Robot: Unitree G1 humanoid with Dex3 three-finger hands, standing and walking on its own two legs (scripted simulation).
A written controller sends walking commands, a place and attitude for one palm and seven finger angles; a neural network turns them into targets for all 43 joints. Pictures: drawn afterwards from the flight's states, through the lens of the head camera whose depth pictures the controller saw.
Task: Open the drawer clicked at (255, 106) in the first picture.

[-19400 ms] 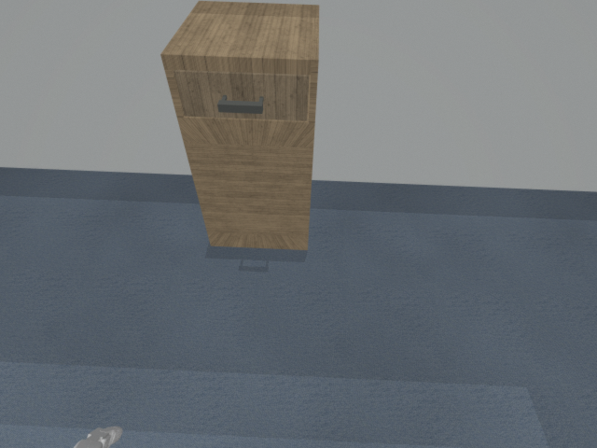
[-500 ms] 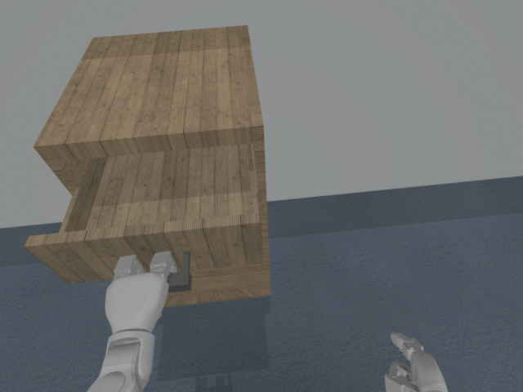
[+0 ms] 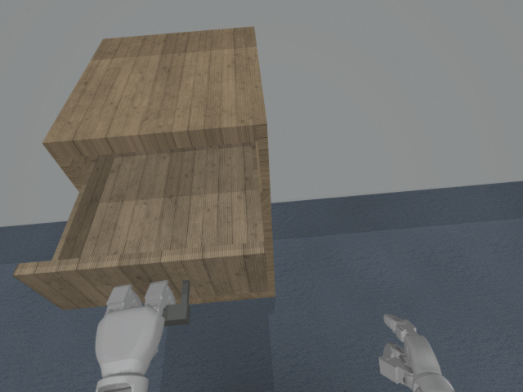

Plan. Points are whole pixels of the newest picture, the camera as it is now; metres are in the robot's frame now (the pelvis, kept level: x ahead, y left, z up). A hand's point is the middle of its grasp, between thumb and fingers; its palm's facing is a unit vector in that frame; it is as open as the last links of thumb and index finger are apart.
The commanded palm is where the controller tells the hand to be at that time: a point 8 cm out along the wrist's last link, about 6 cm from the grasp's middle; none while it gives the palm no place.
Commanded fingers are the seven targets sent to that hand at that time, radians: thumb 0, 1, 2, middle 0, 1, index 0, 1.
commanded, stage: pull the drawer open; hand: left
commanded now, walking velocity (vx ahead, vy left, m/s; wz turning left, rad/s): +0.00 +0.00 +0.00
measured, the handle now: (150, 303) +0.25 +0.21 -0.01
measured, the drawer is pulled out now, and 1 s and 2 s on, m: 0.25 0.30 0.28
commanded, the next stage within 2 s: open the thumb to release the handle in 0.82 s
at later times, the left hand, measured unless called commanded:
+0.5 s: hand (142, 378) +0.15 +0.19 -0.03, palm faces -0.02 -0.13 -0.99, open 5.9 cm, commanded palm +0.10 +0.20 +0.02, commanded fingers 0.00 0.90 0.90 -0.40 -1.35 -0.40 -1.35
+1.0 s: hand (137, 381) +0.15 +0.20 -0.03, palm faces -0.03 -0.11 -0.99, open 6.1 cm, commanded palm +0.12 +0.21 +0.02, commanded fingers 0.00 0.55 0.75 -0.38 -1.31 -0.38 -1.31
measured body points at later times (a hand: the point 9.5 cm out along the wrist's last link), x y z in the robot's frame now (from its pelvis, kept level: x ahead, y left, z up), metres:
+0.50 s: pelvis -0.01 -0.01 -0.01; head +0.02 -0.04 +0.44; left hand +0.15 +0.20 +0.02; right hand +0.22 -0.22 -0.10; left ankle -0.01 +0.12 -0.69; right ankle +0.00 -0.09 -0.69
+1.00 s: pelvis +0.01 -0.01 -0.02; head +0.05 -0.04 +0.42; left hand +0.14 +0.20 +0.02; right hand +0.22 -0.22 -0.12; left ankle -0.01 +0.12 -0.69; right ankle +0.00 -0.09 -0.69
